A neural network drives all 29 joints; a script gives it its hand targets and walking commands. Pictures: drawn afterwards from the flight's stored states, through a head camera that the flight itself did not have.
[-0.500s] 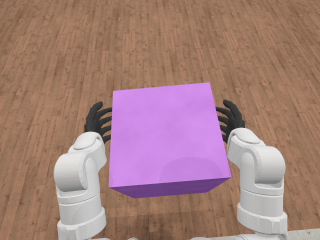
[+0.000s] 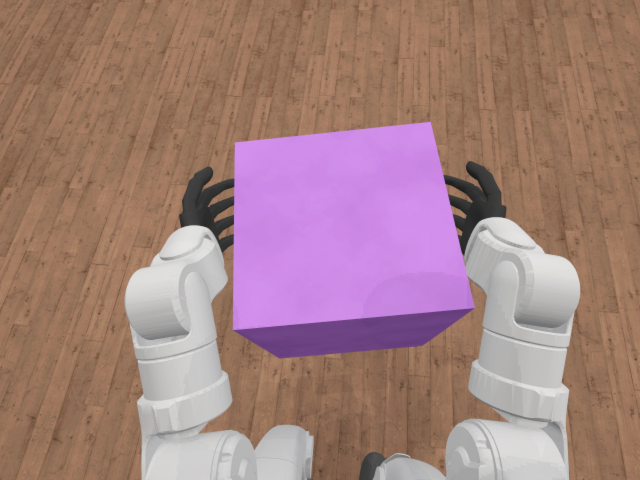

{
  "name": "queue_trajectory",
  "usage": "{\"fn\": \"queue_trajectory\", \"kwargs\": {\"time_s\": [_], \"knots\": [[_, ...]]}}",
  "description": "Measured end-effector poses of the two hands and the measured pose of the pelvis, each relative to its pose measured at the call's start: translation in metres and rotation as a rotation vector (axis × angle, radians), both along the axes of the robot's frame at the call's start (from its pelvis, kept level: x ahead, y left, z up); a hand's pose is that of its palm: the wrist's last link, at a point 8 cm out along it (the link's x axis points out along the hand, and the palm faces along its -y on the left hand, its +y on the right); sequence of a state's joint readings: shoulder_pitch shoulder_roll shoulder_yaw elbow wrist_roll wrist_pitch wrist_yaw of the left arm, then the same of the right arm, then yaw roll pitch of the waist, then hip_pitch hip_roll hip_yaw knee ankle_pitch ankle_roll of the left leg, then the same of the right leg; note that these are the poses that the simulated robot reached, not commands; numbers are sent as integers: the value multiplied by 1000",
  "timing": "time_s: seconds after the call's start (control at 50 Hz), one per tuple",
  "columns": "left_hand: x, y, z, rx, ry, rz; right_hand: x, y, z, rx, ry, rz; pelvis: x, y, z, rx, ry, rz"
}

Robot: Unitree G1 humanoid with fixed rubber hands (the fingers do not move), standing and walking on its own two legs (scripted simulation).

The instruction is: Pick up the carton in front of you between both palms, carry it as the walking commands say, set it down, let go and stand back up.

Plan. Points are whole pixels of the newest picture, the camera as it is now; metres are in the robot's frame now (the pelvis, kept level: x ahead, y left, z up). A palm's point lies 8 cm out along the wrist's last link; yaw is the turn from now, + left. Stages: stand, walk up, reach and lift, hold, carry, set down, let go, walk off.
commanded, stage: carry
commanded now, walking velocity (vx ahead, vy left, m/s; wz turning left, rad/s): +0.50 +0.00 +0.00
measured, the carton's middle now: (342, 259) +0.36 +0.02 +0.03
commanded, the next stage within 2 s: none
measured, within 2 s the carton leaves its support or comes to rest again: neither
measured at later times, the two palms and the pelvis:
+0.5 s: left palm out of the picture +0.70 +0.14 +0.20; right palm out of the picture +0.67 -0.16 +0.21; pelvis +0.33 +0.03 +0.05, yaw -2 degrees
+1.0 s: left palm out of the picture +1.01 +0.15 +0.23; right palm out of the picture +0.99 -0.15 +0.23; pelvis +0.65 +0.01 +0.07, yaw -1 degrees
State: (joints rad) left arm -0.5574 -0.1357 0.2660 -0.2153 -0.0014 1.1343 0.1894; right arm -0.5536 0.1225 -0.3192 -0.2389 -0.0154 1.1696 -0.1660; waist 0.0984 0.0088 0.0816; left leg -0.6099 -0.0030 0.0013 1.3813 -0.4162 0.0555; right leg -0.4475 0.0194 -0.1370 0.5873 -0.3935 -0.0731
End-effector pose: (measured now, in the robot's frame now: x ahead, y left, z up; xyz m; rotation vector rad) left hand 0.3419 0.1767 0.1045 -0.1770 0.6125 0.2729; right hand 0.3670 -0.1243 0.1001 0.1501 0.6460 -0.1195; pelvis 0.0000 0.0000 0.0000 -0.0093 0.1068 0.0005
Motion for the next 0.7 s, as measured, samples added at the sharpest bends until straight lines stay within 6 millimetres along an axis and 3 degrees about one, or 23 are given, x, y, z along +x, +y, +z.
{"fn": "queue_trajectory", "kwargs": {"time_s": [0.1,0.2,0.28,0.38,0.46,0.54,0.62,0.7], "knots": [[61,7,20,-1,-67,11,61,6,15,3,-66,-11,64,4,12,15,6,-3],[149,5,43,17,-145,-61,131,4,40,-37,-149,-43,143,20,8,26,-3,-17],[220,-8,52,42,-125,-172,175,-8,52,-57,-126,-105,199,34,13,42,-21,-25],[285,-29,67,15,-59,-205,216,-28,67,-66,-49,-179,256,39,40,9,-10,-27],[333,-37,87,18,-96,-193,268,-37,95,-71,-90,-185,303,33,50,-2,-7,-30],[382,-36,102,44,-121,-159,333,-38,113,-62,-128,-144,359,19,50,-4,-7,-27],[424,-31,101,52,-93,-110,402,-29,109,-48,-118,-51,415,-1,41,-27,-32,-10],[451,-15,89,33,11,-30,454,-13,99,-29,-22,12,458,-13,58,-9,-26,-10]]}}
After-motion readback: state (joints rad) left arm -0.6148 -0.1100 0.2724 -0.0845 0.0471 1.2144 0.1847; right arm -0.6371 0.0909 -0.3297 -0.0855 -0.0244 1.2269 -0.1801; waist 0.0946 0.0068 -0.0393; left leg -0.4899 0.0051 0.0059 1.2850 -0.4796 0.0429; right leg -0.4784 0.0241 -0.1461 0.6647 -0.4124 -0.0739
